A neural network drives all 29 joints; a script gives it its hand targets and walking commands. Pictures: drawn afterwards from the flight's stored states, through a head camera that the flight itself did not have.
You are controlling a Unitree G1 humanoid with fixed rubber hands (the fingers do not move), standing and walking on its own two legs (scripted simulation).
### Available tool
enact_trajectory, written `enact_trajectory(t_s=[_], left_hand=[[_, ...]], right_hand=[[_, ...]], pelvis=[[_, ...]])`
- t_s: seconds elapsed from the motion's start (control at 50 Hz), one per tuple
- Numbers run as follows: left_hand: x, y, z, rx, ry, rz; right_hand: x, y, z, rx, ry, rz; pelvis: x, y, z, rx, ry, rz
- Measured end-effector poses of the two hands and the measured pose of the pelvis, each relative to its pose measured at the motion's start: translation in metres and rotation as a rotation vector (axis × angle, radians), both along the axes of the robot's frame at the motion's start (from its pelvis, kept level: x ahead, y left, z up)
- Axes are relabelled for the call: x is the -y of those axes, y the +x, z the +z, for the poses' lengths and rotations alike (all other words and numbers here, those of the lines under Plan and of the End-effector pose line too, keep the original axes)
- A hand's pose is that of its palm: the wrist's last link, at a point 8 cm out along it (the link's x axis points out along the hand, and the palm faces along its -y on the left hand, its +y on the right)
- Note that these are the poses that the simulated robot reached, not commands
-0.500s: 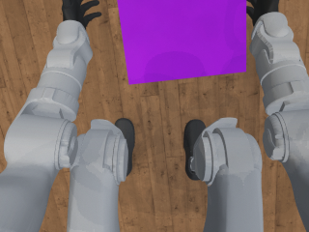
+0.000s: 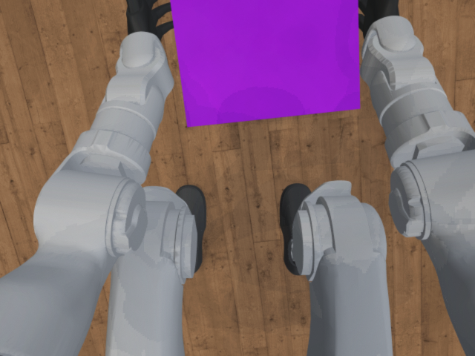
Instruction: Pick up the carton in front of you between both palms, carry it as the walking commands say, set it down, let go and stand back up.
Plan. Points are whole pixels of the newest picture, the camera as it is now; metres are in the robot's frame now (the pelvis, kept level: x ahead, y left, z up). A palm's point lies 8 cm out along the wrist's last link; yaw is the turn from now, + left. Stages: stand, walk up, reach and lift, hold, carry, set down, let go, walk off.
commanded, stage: reach and lift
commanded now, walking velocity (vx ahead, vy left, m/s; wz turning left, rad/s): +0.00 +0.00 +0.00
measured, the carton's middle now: (260, 54) +0.50 -0.05 -0.25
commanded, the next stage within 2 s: none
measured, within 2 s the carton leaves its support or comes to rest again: leaves its support in 0.12 s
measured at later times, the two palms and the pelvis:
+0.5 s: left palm (101, 21) +0.50 +0.10 -0.03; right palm (455, 6) +0.49 -0.20 -0.04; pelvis +0.00 +0.00 +0.04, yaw -2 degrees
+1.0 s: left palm out of the picture +0.47 +0.11 +0.12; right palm out of the picture +0.45 -0.19 +0.11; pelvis +0.03 +0.01 +0.17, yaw -4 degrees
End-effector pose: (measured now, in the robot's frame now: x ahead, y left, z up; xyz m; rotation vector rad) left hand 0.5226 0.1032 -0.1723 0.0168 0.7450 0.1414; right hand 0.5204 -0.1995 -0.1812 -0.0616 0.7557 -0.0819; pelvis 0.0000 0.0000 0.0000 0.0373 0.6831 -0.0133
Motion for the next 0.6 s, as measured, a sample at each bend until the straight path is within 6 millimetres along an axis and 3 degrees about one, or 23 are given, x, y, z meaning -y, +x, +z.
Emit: enact_trajectory(t_s=[0.14, 0.26, 0.38, 0.5, 0.6], left_hand=[[-0.004, 0.003, 0.004, -0.014, 0.006, 0.015], [-0.008, -0.001, 0.028, 0.040, -0.009, 0.041], [0.001, -0.015, 0.079, 0.098, -0.049, 0.027], [0.006, -0.026, 0.139, 0.088, -0.066, 0.027], [0.002, -0.032, 0.178, 0.074, -0.053, 0.021]], right_hand=[[-0.005, 0.004, 0.005, -0.023, -0.005, 0.004], [-0.010, -0.001, 0.024, 0.026, 0.013, -0.007], [-0.002, -0.019, 0.079, 0.081, 0.032, -0.050], [0.003, -0.033, 0.142, 0.070, 0.039, -0.084], [0.000, -0.039, 0.181, 0.056, 0.031, -0.084]], pelvis=[[0.002, 0.002, -0.009, 0.023, -0.004, 0.001], [0.001, 0.006, -0.010, 0.023, -0.004, -0.001], [-0.002, 0.005, 0.007, 0.027, -0.006, -0.017], [-0.005, 0.003, 0.042, 0.011, -0.004, -0.038], [-0.005, 0.004, 0.072, -0.009, -0.004, -0.045]])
